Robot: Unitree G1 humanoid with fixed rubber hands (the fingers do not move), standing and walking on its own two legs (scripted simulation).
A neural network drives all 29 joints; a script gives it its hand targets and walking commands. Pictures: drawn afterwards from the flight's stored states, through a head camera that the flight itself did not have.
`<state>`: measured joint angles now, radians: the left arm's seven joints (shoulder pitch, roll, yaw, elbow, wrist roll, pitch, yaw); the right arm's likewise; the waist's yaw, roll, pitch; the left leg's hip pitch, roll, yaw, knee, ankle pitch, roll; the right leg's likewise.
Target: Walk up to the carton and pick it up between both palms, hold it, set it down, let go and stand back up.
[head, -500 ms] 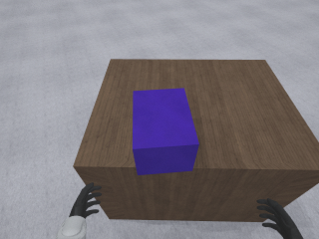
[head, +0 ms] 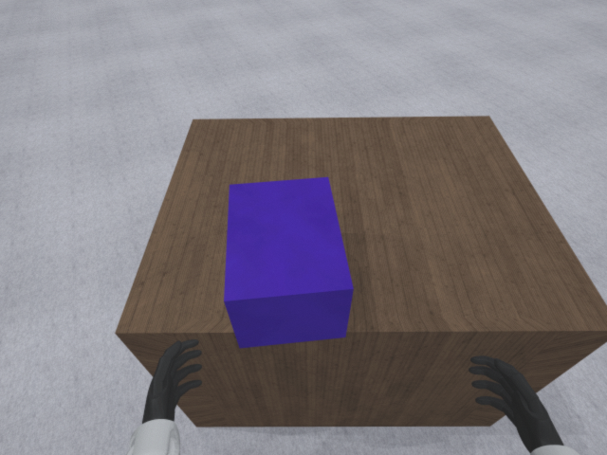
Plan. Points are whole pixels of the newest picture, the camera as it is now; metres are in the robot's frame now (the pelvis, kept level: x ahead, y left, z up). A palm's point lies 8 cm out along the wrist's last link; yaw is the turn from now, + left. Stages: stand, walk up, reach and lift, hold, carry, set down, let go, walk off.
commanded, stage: reach and lift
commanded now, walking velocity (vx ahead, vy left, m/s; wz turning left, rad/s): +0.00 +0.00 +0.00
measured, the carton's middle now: (285, 258) +0.45 +0.07 -0.06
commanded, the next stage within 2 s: none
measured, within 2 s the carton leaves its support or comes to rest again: neither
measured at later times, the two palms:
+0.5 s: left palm (156, 387) +0.20 +0.22 -0.01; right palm (488, 373) +0.23 -0.20 +0.00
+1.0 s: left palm (171, 323) +0.27 +0.21 +0.03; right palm (468, 299) +0.31 -0.18 +0.04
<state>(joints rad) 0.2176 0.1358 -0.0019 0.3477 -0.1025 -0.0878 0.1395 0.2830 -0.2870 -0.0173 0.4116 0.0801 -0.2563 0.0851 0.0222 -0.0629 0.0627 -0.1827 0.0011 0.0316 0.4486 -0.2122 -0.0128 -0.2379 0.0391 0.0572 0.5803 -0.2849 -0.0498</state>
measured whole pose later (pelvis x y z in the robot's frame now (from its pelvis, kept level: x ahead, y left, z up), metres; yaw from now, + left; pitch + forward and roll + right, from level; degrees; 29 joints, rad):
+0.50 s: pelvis +0.01 +0.00 +0.00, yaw +0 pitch -3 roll +3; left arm 0.20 0.13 0.00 0.27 -0.17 -0.11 0.17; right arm 0.18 -0.24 0.05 0.31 0.10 -0.21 0.06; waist 0.04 -0.05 0.06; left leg -0.18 0.00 0.03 0.44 -0.22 -0.03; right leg -0.24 0.04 0.06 0.58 -0.29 -0.05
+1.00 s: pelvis +0.02 +0.00 +0.00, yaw +0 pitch -1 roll +3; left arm 0.02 0.13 0.00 0.16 -0.14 0.11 0.15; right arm -0.07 -0.24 0.05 0.31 0.17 -0.10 -0.02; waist 0.05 -0.05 0.06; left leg -0.18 0.00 0.03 0.42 -0.22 -0.03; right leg -0.24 0.04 0.06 0.55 -0.29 -0.05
